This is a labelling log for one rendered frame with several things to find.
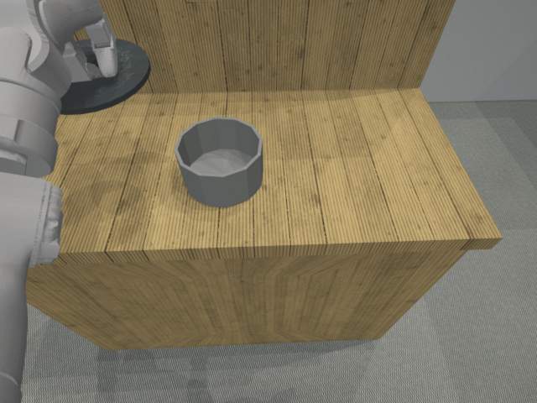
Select left robot forearm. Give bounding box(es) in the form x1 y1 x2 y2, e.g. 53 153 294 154
0 0 75 178

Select lid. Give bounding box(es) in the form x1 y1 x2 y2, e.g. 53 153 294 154
60 39 151 115

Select robot left upper arm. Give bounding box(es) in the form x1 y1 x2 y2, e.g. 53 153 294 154
0 172 64 403

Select left robot hand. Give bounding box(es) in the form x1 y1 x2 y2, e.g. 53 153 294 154
61 0 117 83

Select pot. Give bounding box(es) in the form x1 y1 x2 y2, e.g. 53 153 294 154
174 117 263 207

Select knob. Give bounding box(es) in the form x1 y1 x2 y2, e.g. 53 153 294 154
81 46 99 68

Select table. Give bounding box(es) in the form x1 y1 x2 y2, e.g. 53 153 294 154
25 0 503 351

